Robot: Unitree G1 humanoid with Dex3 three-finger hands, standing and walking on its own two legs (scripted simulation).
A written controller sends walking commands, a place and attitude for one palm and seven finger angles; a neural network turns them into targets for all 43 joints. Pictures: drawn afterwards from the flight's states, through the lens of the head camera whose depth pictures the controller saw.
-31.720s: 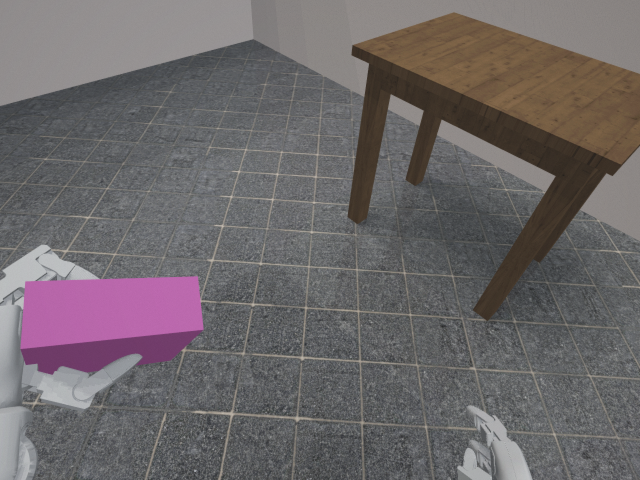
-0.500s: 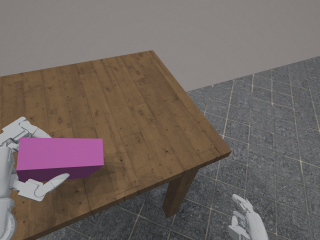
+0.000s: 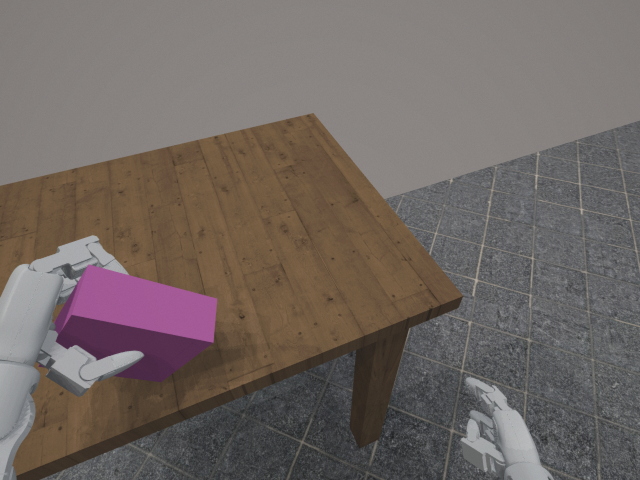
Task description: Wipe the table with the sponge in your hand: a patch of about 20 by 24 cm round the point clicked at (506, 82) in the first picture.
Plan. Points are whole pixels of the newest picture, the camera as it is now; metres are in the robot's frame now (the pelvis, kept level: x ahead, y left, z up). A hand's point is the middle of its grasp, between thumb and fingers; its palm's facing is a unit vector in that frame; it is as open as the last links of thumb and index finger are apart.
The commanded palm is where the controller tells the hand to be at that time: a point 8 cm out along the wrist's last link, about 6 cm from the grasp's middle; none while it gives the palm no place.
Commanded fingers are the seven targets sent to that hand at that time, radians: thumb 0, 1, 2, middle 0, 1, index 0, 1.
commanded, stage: turn the palm down, sponge in hand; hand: left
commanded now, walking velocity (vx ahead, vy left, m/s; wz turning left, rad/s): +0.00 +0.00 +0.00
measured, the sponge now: (150, 335) +0.24 +0.21 +0.11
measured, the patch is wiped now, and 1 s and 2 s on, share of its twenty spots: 0.00 0.00 0.00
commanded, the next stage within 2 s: move the sponge above the wiping area in 1.88 s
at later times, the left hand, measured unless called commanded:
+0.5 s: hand (119, 289) +0.24 +0.21 +0.19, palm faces +0.26 -0.50 -0.83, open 9.6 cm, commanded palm +0.19 +0.26 +0.22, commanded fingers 0.00 0.10 1.30 -1.20 -1.60 -1.20 -1.60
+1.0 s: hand (57, 272) +0.24 +0.27 +0.20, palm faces +0.32 -0.22 -0.92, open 9.6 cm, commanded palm +0.19 +0.27 +0.24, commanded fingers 0.00 0.10 1.30 -1.20 -1.60 -1.20 -1.60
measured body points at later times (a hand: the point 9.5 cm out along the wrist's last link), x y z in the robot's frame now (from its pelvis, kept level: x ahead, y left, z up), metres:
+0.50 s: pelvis +0.01 -0.05 -0.01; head +0.01 -0.08 +0.44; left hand +0.22 +0.24 +0.23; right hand +0.21 -0.28 -0.09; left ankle +0.03 +0.08 -0.73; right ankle +0.01 -0.11 -0.73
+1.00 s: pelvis +0.01 -0.02 +0.00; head -0.01 -0.06 +0.45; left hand +0.22 +0.28 +0.25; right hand +0.25 -0.22 -0.07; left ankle +0.03 +0.08 -0.73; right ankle +0.01 -0.11 -0.73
